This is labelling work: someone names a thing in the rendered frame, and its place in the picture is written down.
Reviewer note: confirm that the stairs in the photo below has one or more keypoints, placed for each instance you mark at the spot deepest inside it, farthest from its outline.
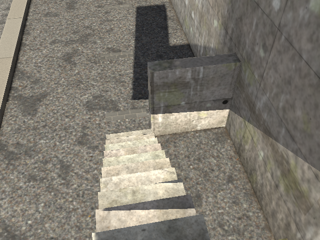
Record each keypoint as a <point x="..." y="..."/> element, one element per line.
<point x="140" y="196"/>

